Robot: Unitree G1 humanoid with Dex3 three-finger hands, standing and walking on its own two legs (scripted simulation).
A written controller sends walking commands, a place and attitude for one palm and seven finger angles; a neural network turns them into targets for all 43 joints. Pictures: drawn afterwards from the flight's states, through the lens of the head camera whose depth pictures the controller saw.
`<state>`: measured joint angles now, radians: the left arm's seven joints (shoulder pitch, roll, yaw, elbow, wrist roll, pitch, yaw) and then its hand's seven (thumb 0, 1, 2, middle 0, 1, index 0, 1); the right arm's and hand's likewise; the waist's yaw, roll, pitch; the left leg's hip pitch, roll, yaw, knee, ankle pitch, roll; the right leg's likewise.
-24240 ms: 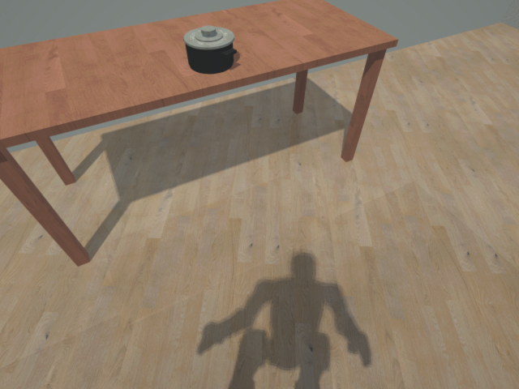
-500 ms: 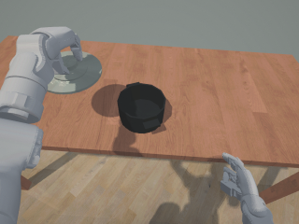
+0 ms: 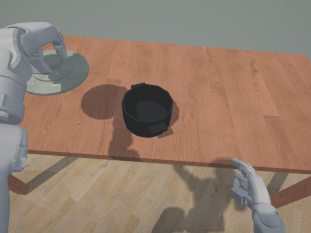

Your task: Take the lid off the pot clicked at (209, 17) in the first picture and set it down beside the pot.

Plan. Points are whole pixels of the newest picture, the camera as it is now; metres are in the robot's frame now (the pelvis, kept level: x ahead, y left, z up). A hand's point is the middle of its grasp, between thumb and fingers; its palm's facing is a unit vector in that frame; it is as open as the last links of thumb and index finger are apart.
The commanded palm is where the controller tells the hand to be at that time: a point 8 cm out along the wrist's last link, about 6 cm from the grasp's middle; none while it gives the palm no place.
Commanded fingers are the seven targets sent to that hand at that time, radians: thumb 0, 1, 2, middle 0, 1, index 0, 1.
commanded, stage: lower the lid onto the table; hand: left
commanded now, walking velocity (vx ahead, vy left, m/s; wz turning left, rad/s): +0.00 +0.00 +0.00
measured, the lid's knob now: (50, 62) +0.49 +0.28 +0.16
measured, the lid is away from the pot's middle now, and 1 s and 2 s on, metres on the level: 0.25 0.26 0.25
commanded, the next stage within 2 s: none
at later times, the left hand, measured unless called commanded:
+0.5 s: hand (45, 71) +0.46 +0.28 +0.16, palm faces -0.35 -0.07 -0.93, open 8.2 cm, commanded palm +0.48 +0.27 +0.24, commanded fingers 0.00 0.56 1.08 -0.85 -1.03 -0.82 -1.00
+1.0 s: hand (49, 78) +0.47 +0.29 +0.13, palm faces -0.36 -0.09 -0.93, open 8.2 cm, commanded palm +0.49 +0.27 +0.20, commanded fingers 0.00 0.56 1.08 -0.85 -1.03 -0.82 -1.00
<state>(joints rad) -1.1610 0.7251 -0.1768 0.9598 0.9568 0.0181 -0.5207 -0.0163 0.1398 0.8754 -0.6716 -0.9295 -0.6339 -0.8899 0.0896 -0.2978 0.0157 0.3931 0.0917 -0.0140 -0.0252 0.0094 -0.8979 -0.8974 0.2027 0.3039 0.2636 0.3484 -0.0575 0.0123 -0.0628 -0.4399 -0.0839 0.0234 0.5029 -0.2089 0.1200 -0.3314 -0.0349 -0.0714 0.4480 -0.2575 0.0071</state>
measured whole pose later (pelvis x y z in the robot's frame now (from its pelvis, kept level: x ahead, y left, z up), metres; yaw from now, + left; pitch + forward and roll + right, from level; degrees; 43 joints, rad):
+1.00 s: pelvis +0.00 +0.02 -0.01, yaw +1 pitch +11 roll -4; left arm -1.12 0.65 -0.19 1.02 0.97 -0.04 -0.42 -0.02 0.14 0.88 -0.67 -0.93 -0.63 -0.89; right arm 0.13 -0.31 -0.01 0.39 0.07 -0.06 -0.05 0.01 -0.90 -0.90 0.20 0.30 0.22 0.33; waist -0.07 0.00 -0.09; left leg -0.51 -0.11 0.00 0.57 -0.24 0.14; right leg -0.39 -0.02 -0.01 0.50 -0.28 -0.02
